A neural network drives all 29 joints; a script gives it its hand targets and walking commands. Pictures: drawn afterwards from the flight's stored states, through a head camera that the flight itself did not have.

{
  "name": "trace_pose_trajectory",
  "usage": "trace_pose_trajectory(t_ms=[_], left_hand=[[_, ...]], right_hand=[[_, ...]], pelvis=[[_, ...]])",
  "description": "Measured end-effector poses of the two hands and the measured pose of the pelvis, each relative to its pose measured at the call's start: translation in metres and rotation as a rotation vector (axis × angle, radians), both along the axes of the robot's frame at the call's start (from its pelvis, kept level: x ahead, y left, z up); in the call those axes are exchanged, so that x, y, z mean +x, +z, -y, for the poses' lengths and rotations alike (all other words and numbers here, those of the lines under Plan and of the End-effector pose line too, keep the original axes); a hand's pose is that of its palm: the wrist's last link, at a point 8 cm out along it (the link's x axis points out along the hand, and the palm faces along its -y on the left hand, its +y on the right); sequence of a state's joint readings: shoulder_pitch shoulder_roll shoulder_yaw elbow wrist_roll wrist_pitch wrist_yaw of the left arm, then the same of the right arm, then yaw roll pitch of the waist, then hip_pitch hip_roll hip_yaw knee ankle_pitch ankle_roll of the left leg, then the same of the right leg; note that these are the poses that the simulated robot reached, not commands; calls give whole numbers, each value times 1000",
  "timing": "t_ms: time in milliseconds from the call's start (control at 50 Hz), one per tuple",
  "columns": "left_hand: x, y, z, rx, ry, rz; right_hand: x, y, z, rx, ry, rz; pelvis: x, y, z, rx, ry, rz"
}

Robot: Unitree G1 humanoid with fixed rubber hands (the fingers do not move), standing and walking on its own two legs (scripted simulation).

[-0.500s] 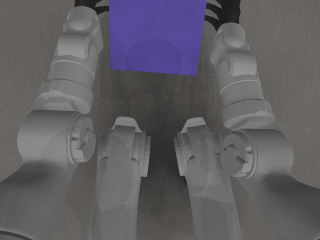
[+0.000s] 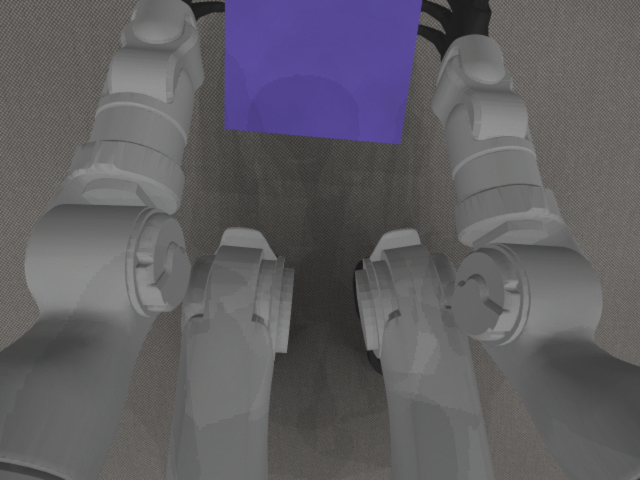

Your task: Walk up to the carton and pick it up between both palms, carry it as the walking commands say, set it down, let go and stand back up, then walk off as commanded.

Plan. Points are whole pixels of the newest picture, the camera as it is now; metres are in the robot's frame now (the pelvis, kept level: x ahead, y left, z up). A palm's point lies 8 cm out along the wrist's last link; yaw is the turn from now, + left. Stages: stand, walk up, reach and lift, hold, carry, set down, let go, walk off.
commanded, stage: set down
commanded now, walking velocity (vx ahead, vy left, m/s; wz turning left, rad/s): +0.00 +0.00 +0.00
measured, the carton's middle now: (318, 30) +0.54 +0.02 -0.25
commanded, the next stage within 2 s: none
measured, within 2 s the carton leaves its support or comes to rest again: neither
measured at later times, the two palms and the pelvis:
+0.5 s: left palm (179, 1) +0.54 +0.15 -0.17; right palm (460, 30) +0.53 -0.12 -0.17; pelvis +0.01 +0.00 +0.00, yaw +0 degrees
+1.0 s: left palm (179, 2) +0.54 +0.16 -0.18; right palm (459, 28) +0.53 -0.12 -0.17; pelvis +0.01 +0.00 -0.01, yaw +0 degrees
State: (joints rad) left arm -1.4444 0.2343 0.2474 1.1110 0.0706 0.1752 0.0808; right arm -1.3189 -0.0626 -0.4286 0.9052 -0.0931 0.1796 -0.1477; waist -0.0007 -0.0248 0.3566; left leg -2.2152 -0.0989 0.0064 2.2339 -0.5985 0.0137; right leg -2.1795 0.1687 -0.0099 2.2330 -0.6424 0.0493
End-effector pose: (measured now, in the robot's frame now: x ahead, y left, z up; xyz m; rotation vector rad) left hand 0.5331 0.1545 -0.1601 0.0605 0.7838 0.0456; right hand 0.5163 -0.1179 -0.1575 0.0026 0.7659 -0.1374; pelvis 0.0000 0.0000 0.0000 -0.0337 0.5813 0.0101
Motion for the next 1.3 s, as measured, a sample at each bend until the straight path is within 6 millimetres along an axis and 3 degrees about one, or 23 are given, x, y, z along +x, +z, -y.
trace_pose_trajectory(t_ms=[1080,1160,1300], left_hand=[[6,-20,-3,-21,-30,36],[0,-25,-8,-6,-26,29],[-8,-29,-32,24,25,18]], right_hand=[[14,-16,2,-1,70,7],[10,-20,4,-19,67,5],[0,-24,26,-40,23,-3]], pelvis=[[5,-8,-1,-4,-5,7],[3,-7,-1,-3,-5,6],[0,-4,0,-1,-5,-6]])
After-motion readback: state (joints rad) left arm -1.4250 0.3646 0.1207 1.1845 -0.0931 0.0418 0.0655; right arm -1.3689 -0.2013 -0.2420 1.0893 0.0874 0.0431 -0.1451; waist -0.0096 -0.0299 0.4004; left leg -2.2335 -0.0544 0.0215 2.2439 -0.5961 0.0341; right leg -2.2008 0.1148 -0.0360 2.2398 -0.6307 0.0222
